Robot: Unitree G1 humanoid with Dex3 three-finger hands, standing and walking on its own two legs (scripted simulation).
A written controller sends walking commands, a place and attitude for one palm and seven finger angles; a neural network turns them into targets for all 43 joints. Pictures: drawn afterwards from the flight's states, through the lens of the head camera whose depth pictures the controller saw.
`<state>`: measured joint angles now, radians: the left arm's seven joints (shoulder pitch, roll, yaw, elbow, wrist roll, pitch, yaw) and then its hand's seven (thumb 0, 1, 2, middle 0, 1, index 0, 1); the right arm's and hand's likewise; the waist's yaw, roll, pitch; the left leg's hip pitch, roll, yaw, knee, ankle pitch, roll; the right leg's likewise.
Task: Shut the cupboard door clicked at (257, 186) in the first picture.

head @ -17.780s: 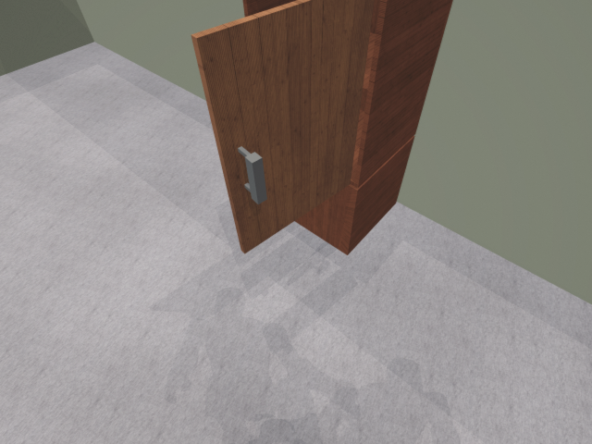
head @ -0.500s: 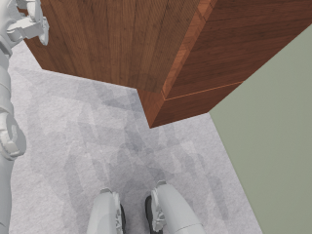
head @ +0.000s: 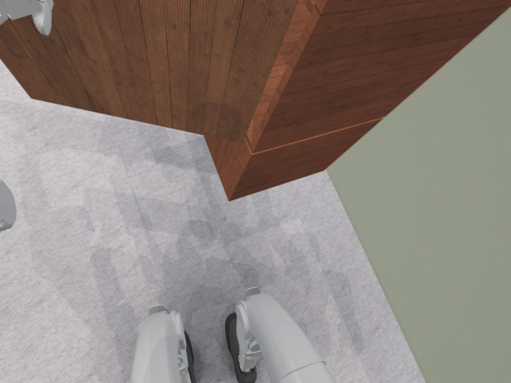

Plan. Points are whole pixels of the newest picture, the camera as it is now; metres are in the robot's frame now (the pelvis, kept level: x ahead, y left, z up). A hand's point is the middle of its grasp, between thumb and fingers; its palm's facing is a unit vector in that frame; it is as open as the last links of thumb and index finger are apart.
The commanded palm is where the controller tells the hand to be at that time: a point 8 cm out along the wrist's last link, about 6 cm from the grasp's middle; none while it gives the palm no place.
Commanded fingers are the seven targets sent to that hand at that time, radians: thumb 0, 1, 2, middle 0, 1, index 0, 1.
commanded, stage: pull the fist back off the door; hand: left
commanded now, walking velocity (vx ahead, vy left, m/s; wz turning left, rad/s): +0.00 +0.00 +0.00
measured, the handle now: out of the picture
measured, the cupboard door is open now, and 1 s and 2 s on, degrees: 61 59 59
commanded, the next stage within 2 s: draw the hand back to the body in 0.86 s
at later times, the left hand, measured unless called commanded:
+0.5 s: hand (49, 12) +0.57 +0.16 +0.11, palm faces +0.10 -0.99 -0.04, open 3.1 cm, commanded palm +0.53 +0.20 +0.09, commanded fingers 0.00 0.90 0.90 -1.30 -1.50 -1.30 -1.50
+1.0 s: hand (55, 61) +0.51 +0.16 +0.10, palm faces +0.09 -0.99 -0.03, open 3.1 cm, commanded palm +0.47 +0.21 +0.10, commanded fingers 0.00 0.90 0.90 -1.30 -1.50 -1.30 -1.50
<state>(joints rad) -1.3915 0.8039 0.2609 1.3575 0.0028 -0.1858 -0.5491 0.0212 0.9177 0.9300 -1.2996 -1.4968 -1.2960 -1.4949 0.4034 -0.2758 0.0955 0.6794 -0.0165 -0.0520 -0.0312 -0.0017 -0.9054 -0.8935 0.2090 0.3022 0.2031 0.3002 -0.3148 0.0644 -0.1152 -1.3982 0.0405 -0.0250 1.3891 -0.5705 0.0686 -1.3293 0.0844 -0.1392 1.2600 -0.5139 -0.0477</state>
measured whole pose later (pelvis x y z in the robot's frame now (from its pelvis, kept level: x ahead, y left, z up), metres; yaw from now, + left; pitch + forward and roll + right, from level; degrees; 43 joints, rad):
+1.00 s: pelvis +0.01 -0.01 +0.04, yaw +3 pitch +24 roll -3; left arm -0.91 0.37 0.31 1.22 -0.04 -0.51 -0.05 0.02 0.90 0.90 -1.30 -1.50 -1.30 -1.49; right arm 0.32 -0.26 0.02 0.63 -0.03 0.04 0.04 0.00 -0.91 -0.89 0.20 0.30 0.20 0.30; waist -0.18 0.05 -0.15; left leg -1.11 0.00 0.01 1.21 -0.52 0.05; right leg -1.08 0.06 -0.09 1.14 -0.50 -0.05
